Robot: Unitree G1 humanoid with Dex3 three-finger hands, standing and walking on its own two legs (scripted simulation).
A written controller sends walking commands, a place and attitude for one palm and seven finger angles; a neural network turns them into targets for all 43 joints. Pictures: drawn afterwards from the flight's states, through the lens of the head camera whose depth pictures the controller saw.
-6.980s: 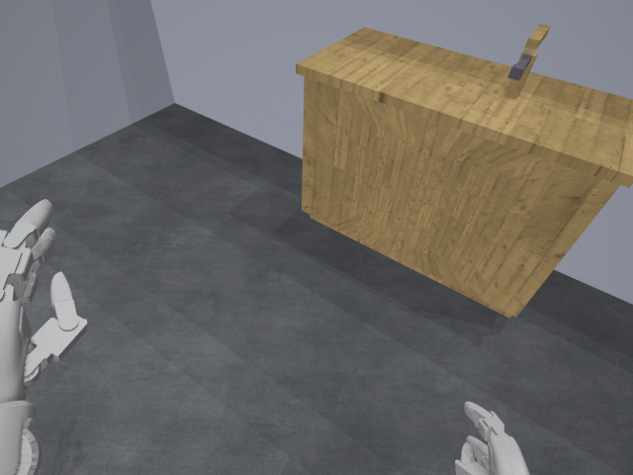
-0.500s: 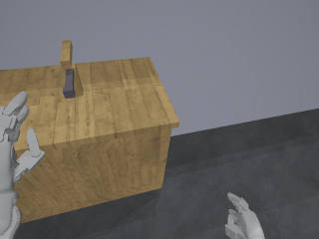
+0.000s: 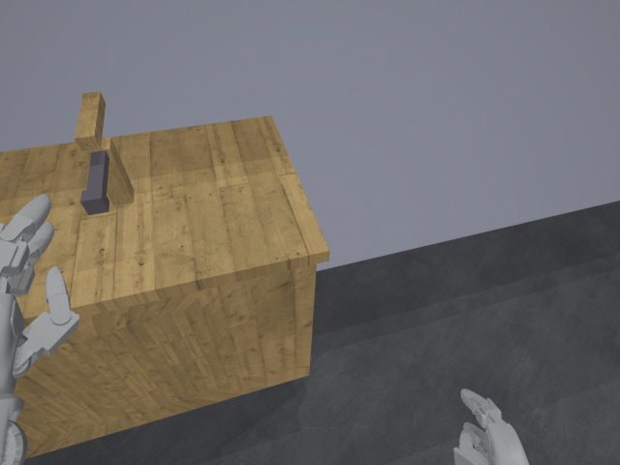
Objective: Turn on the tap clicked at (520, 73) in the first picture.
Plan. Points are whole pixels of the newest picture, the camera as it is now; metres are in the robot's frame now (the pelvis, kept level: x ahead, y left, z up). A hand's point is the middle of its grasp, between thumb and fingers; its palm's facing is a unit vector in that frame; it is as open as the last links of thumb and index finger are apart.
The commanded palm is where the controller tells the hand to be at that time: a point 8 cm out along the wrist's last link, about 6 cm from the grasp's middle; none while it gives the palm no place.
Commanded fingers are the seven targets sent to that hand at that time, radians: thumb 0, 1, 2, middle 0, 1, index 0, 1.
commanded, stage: shuffle to correct the standing spot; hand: left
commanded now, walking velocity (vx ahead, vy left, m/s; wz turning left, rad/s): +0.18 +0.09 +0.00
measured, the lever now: (95, 201) +0.44 +0.36 +0.08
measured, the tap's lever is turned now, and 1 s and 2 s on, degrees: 0 0 0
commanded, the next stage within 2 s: come to a stop and stand still in 0.66 s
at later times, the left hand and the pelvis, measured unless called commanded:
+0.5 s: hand (74, 260) +0.27 +0.27 +0.17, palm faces +0.37 -0.82 -0.45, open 7.4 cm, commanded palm +0.21 +0.31 +0.17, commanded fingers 0.00 0.90 0.90 -0.20 -0.30 -0.20 -0.30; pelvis +0.06 +0.03 -0.02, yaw +1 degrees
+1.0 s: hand (39, 215) +0.33 +0.34 +0.16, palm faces +0.41 -0.82 -0.41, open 7.4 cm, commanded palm +0.29 +0.37 +0.17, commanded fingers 0.00 0.90 0.90 -0.20 -0.30 -0.20 -0.30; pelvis +0.13 +0.09 -0.01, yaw +1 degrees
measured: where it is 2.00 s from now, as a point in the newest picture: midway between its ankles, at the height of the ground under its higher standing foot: outside the picture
